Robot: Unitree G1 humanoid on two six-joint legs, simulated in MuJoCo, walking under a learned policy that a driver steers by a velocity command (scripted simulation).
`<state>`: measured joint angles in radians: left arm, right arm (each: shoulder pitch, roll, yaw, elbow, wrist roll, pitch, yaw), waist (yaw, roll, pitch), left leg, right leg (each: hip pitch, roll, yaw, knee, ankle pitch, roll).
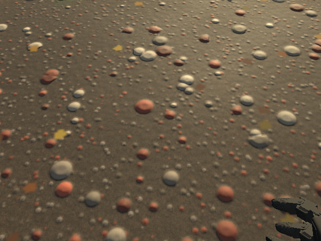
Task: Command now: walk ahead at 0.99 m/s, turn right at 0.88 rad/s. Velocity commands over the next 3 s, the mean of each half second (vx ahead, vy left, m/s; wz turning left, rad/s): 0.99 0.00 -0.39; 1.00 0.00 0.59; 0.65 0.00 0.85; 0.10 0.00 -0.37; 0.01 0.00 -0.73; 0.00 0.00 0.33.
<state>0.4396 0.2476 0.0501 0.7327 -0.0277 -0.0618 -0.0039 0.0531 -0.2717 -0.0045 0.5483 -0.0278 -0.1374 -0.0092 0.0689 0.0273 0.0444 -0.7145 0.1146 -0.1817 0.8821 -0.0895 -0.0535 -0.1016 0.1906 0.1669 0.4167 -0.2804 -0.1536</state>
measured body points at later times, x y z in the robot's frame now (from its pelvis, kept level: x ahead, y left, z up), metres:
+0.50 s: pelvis +0.42 +0.05 +0.00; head +0.44 +0.04 +0.45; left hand +0.72 +0.20 -0.05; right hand +0.29 -0.19 -0.13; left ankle +0.33 +0.18 -0.74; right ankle +0.61 -0.14 -0.66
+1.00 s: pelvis +0.86 -0.04 -0.02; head +0.86 -0.01 +0.43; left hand +0.80 +0.25 -0.15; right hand +1.11 -0.26 -0.07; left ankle +1.05 +0.12 -0.67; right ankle +0.72 -0.17 -0.74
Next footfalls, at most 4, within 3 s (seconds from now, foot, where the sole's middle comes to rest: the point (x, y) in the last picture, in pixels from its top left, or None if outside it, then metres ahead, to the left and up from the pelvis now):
0.16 left None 0.37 0.18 -0.77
0.66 right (221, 183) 0.76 -0.17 -0.77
1.10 left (167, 115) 1.16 0.10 -0.77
1.52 right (168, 73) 1.50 0.11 -0.77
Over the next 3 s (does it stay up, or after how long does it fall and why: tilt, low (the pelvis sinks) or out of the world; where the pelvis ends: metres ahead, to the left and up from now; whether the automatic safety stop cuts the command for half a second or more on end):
stays up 1.37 0.10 0.01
